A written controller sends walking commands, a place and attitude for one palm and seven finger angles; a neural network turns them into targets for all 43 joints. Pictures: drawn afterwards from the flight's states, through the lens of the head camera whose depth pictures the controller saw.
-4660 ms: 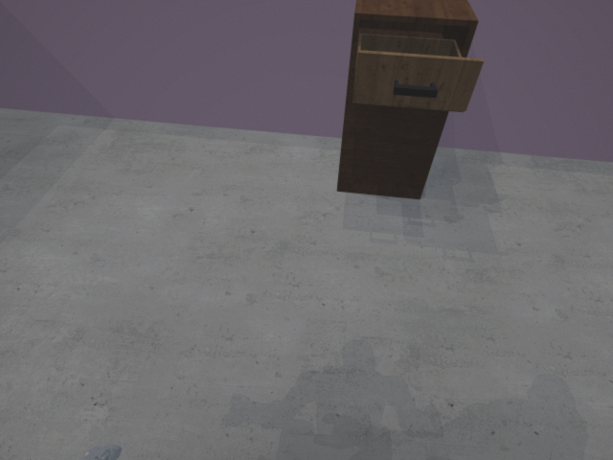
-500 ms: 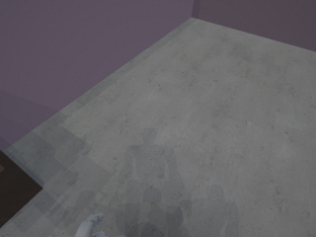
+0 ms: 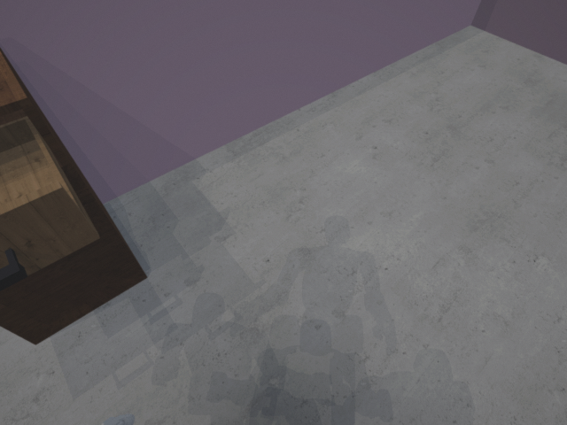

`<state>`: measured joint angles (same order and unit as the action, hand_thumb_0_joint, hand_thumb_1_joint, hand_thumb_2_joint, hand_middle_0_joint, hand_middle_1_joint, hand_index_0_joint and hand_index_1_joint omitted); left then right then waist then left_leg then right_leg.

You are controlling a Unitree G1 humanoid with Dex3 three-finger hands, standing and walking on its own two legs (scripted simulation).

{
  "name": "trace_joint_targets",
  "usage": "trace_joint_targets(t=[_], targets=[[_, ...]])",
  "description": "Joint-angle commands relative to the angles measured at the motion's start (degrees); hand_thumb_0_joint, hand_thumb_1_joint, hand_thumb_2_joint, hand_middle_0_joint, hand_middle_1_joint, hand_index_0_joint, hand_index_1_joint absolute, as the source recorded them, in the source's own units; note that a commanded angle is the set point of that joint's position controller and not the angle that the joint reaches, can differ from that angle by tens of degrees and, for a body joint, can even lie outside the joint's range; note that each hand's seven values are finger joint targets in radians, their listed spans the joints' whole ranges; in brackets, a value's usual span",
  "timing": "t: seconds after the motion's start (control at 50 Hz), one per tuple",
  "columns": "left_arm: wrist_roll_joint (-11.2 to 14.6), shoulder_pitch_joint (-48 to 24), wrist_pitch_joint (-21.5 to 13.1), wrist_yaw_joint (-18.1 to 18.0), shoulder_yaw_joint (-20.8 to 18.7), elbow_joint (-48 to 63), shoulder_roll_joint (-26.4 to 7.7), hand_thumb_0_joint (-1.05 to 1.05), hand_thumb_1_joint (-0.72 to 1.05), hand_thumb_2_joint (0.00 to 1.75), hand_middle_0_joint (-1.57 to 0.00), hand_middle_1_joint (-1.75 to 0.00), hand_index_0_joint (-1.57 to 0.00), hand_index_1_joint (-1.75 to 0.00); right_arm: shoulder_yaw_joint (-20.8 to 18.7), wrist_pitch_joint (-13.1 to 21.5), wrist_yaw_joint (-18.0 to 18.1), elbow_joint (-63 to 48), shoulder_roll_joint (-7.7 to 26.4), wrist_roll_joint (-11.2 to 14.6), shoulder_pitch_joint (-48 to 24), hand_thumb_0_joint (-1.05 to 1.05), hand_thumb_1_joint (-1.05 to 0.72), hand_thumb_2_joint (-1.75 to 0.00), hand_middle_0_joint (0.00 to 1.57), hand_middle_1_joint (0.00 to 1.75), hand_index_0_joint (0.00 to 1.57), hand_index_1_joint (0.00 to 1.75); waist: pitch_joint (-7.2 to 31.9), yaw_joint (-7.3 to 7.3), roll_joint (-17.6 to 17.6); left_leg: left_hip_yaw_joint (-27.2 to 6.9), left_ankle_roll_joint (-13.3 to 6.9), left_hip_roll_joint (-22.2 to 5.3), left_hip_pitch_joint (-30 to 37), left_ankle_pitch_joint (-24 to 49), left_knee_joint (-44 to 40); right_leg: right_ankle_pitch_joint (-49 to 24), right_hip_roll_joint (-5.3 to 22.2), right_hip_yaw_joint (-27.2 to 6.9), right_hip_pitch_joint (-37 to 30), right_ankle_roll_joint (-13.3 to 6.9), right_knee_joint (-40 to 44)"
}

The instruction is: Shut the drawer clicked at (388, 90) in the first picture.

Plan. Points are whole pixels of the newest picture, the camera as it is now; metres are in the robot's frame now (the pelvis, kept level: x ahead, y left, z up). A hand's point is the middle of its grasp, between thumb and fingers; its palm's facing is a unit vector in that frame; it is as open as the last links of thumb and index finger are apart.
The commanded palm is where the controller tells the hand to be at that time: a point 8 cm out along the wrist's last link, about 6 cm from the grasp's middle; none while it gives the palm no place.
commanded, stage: turn to face it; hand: left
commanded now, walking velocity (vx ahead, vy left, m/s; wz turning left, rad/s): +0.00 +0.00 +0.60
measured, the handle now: out of the picture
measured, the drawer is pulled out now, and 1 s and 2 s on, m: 0.27 0.27 0.27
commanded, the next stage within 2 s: take the last steps up to it in 1.02 s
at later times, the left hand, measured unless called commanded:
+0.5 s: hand out of the picture -0.06 +0.20 -0.18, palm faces +0.37 -0.90 -0.25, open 7.4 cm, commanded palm none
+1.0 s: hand out of the picture +0.00 +0.19 -0.14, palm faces +0.53 -0.80 -0.28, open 7.4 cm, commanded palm none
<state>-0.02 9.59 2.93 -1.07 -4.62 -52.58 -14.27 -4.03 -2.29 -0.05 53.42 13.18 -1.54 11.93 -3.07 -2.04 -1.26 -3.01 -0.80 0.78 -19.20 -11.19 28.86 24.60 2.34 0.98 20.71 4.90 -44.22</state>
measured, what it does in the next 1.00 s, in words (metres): steps on the spot, turning left: right foot, then left foot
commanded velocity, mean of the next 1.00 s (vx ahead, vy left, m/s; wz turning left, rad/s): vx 0.00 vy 0.00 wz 0.48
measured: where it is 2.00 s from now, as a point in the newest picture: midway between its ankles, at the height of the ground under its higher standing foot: outside the picture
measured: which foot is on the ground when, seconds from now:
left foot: down 0.00-0.06, up 0.08-0.48, down 0.50-0.92, up 0.94-1.00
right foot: up 0.00-0.04, down 0.06-0.50, up 0.52-0.90, down 0.92-1.00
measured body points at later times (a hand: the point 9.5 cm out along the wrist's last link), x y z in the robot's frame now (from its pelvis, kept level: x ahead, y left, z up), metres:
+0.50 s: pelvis -0.02 -0.01 -0.01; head +0.03 +0.01 +0.43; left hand -0.08 +0.24 -0.16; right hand +0.18 -0.22 -0.14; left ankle -0.08 +0.09 -0.74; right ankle -0.01 -0.14 -0.74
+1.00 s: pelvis +0.00 -0.03 -0.01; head +0.05 -0.05 +0.44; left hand -0.03 +0.23 -0.12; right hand +0.19 -0.22 -0.17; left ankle -0.09 +0.07 -0.69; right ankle +0.06 -0.12 -0.74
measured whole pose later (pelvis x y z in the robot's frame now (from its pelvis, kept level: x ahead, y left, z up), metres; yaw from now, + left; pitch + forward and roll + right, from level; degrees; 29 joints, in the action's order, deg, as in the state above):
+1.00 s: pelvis +0.00 -0.03 -0.01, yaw +34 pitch +0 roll +1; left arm -0.8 9.1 0.1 -1.0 -1.3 -49.9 -10.3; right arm -4.1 -4.1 -0.1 54.6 13.7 -1.0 11.7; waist -3.6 -1.8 -3.2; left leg -3.6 1.5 2.4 -22.0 -28.1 52.7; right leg 18.2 2.8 5.6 15.2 -1.5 -33.7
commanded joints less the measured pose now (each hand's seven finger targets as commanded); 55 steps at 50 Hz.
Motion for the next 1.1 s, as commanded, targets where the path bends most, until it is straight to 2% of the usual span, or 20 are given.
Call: trace_joint_targets(t=[0.0, 0.02, 0.04, 0.06, 0.14, 0.36, 0.44, 0.46, 0.48, 0.5, 0.6, 0.74, 0.84, 0.86, 0.88, 0.9, 0.92, 0.96, 1.02, 1.08], targets=[[-0.1, 7.1, -2.3, -0.5, -0.8, 3.8, -4.6, 0.00, 0.90, 0.90, -0.20, -0.30, -0.20, -0.30, -3.4, 0.5, -0.1, -5.6, 11.4, 0.7, -2.7, 0.00, -0.90, -0.90, 0.20, 0.30, 0.20, 0.30, 8.2, 3.45, -7.3, -14.5, -4.7, -9.3, 0.5, 11.3, -1.9, -10.6, -0.6, 1.3, -12.5, -1.1, 19.6], [-0.9, 8.6, -2.9, -0.9, -1.5, 4.0, -8.6, 0.00, 0.90, 0.90, -0.20, -0.30, -0.20, -0.30, -3.1, 0.3, -0.5, -6.4, 8.1, 1.2, -2.5, 0.00, -0.90, -0.90, 0.20, 0.30, 0.20, 0.30, 7.9, 4.31, 3.3, -9.8, -0.9, -4.3, -9.2, 0.7, 6.9, -8.5, 8.5, -7.7, -20.2, -3.9, 28.3], [-1.7, 8.0, -3.2, -1.1, -2.2, 5.1, -13.8, 0.00, 0.90, 0.90, -0.20, -0.30, -0.20, -0.30, -2.2, 0.5, -0.7, -8.6, 4.6, 1.0, -3.2, 0.00, -0.90, -0.90, 0.20, 0.30, 0.20, 0.30, 5.0, 4.57, 19.6, 1.2, 3.7, 3.9, -19.1, -20.4, 21.4, -12.2, 24.5, -23.1, -19.4, -10.7, 31.5], [-1.1, 5.9, -3.0, -1.2, -1.8, 6.1, -12.7, 0.00, 0.90, 0.90, -0.20, -0.30, -0.20, -0.30, -3.0, -0.2, -0.6, -8.0, 8.2, 0.1, -3.6, 0.00, -0.90, -0.90, 0.20, 0.30, 0.20, 0.30, 4.3, 4.17, 15.9, -2.4, 2.7, 0.3, -16.2, -20.8, 31.9, -8.1, 26.1, -20.6, -10.3, -12.9, 32.0], [-1.2, -2.0, -3.5, -0.9, 0.1, 7.7, -6.4, 0.00, 0.90, 0.90, -0.20, -0.30, -0.20, -0.30, -2.6, -1.1, -1.8, -4.7, 6.5, 0.1, -1.7, 0.00, -0.90, -0.90, 0.20, 0.30, 0.20, 0.30, -1.7, -0.34, 10.7, 1.4, 4.5, -2.6, -15.5, -8.9, 42.6, -19.7, 15.2, -3.3, -6.2, -9.8, 27.3], [-1.8, 7.9, -2.8, -0.7, -1.2, 4.2, -10.8, 0.00, 0.90, 0.90, -0.20, -0.30, -0.20, -0.30, -0.5, -0.3, -1.9, -7.1, 4.6, 0.9, -9.9, 0.00, -0.90, -0.90, 0.20, 0.30, 0.20, 0.30, 5.1, 5.43, 14.3, 8.9, 4.5, -2.9, -6.9, -14.8, 16.8, -38.9, 19.5, 3.6, -18.8, -12.0, 20.0], [-1.1, 6.9, -2.2, -0.3, -1.7, 3.8, -11.0, 0.00, 0.90, 0.90, -0.20, -0.30, -0.20, -0.30, -0.9, 0.7, -1.6, -6.3, 6.7, 0.7, -4.3, 0.00, -0.90, -0.90, 0.20, 0.30, 0.20, 0.30, 8.4, 2.23, 11.0, 10.4, 2.5, -2.2, 7.1, -2.2, -2.5, -36.6, 17.9, 9.2, -14.5, -6.8, 9.1], [-0.7, 6.8, -2.0, 0.0, -1.7, 4.7, -9.3, 0.00, 0.90, 0.90, -0.20, -0.30, -0.20, -0.30, -2.1, 1.3, -1.4, -5.5, 11.6, 0.4, 0.0, 0.00, -0.90, -0.90, 0.20, 0.30, 0.20, 0.30, 11.4, -0.33, 0.3, 1.1, -1.0, -9.4, 19.1, 11.3, -6.3, -25.9, 14.5, 11.2, -3.5, -3.3, -1.9], [-0.4, 4.4, -2.1, 0.6, -0.4, 7.7, -5.1, 0.00, 0.90, 0.90, -0.20, -0.30, -0.20, -0.30, -3.7, 1.5, -1.0, -5.0, 18.0, 0.4, 4.0, 0.00, -0.90, -0.90, 0.20, 0.30, 0.20, 0.30, 11.3, -2.63, -17.2, -17.9, -9.5, -24.8, 26.6, 37.6, -6.4, 12.1, 6.7, 10.7, 13.9, 1.0, -14.2], [-1.2, 0.0, -1.2, -0.1, 0.0, 8.7, -5.9, 0.00, 0.90, 0.90, -0.20, -0.30, -0.20, -0.30, -3.7, 1.3, -0.5, -2.9, 17.7, 0.9, 7.5, 0.00, -0.90, -0.90, 0.20, 0.30, 0.20, 0.30, 11.1, -4.05, -11.6, -17.1, -12.4, -26.2, 23.9, 39.5, -5.9, 14.0, 6.4, 3.7, 15.0, 0.4, -20.2], [-0.7, 2.2, -1.1, 0.5, -0.5, 5.0, -5.5, 0.00, 0.90, 0.90, -0.20, -0.30, -0.20, -0.30, -1.5, 1.9, 0.5, -5.6, 11.3, 0.5, -3.0, 0.00, -0.90, -0.90, 0.20, 0.30, 0.20, 0.30, 5.8, 1.30, -8.5, -5.9, -7.9, -14.2, 13.4, 30.8, -6.7, -0.1, 4.9, 0.5, 10.9, 0.9, -21.4], [-0.5, -1.1, -1.1, 0.2, 0.1, 6.3, -4.0, 0.00, 0.90, 0.90, -0.20, -0.30, -0.20, -0.30, -1.8, 1.4, 0.5, -4.4, 11.3, 0.2, -0.1, 0.00, -0.90, -0.90, 0.20, 0.30, 0.20, 0.30, 5.7, 0.00, -7.0, -10.3, -9.6, -13.8, 13.6, 28.1, -6.7, 1.5, 1.7, 0.7, 6.1, 0.6, -8.1], [-0.2, 3.6, -2.3, -0.2, 0.4, 5.2, -3.7, 0.00, 0.90, 0.90, -0.20, -0.30, -0.20, -0.30, -2.0, 1.0, 0.4, -4.5, 10.6, 0.3, -2.1, 0.00, -0.90, -0.90, 0.20, 0.30, 0.20, 0.30, 6.6, 2.41, -7.3, -11.9, -7.2, -11.6, 9.1, 27.6, -1.7, -7.2, -0.9, 2.3, -6.3, -0.7, 11.5], [-0.3, 5.8, -2.9, -0.3, 0.2, 4.6, -4.6, 0.00, 0.90, 0.90, -0.20, -0.30, -0.20, -0.30, -1.9, 1.1, 0.3, -4.4, 9.9, 0.6, -2.2, 0.00, -0.90, -0.90, 0.20, 0.30, 0.20, 0.30, 7.4, 3.60, -5.1, -10.7, -4.9, -9.6, 6.4, 22.0, 1.3, -14.2, 0.1, 1.9, -12.0, -0.9, 20.0], [-1.0, 7.5, -3.6, -0.7, -0.3, 4.2, -7.9, 0.00, 0.90, 0.90, -0.20, -0.30, -0.20, -0.30, -1.6, 1.3, 0.0, -4.6, 7.0, 1.2, -1.0, 0.00, -0.90, -0.90, 0.20, 0.30, 0.20, 0.30, 8.4, 3.96, 3.1, -6.2, -1.2, -5.2, -1.3, 8.8, 8.4, -21.8, 8.2, -5.4, -20.0, -3.0, 23.8], [-1.7, 8.2, -3.9, -1.0, -1.1, 4.2, -12.6, 0.00, 0.90, 0.90, -0.20, -0.30, -0.20, -0.30, -0.7, 1.3, -0.2, -6.1, 3.2, 1.3, -0.4, 0.00, -0.90, -0.90, 0.20, 0.30, 0.20, 0.30, 7.8, 4.08, 16.9, 1.4, 2.4, 2.8, -11.8, -19.7, 20.0, -33.2, 22.5, -18.8, -23.4, -9.9, 25.1], [-1.1, 8.7, -3.7, -1.2, -1.2, 4.2, -12.3, 0.00, 0.90, 0.90, -0.20, -0.30, -0.20, -0.30, -1.4, 0.0, 0.3, -5.7, 5.7, 0.8, -1.7, 0.00, -0.90, -0.90, 0.20, 0.30, 0.20, 0.30, 7.7, 5.04, 18.0, -2.2, 2.2, 0.5, -9.5, -24.6, 29.2, -34.2, 25.1, -18.7, -16.0, -13.1, 26.5], [-1.0, 2.9, -3.4, -1.1, -0.4, 5.0, -8.7, 0.00, 0.90, 0.90, -0.20, -0.30, -0.20, -0.30, -1.7, -0.7, -0.2, -3.3, 5.7, 0.6, -2.0, 0.00, -0.90, -0.90, 0.20, 0.30, 0.20, 0.30, 1.8, 2.64, 10.8, -2.0, 2.5, -0.8, -10.7, -17.3, 39.7, -26.7, 18.9, -12.4, -10.1, -13.3, 26.9], [-1.1, 0.6, -3.7, -1.0, 0.3, 5.2, -6.1, 0.00, 0.90, 0.90, -0.20, -0.30, -0.20, -0.30, -1.5, -1.0, -0.8, -1.0, 4.7, 0.5, 0.6, 0.00, -0.90, -0.90, 0.20, 0.30, 0.20, 0.30, 1.1, 1.09, 10.1, 0.3, 3.6, -1.9, -10.0, -10.2, 40.6, -24.1, 14.5, -3.5, -9.1, -11.1, 27.1], [-1.3, 4.2, -3.9, -1.1, 0.2, 3.6, -6.4, 0.00, 0.90, 0.90, -0.20, -0.30, -0.20, -0.30, -0.9, -0.9, -0.7, -0.9, 4.1, 0.5, -1.3, 0.00, -0.90, -0.90, 0.20, 0.30, 0.20, 0.30, 2.1, 2.61, 10.6, 1.9, 4.5, -2.4, -9.4, -11.6, 34.1, -28.5, 15.2, -2.5, -12.8, -12.2, 26.4]])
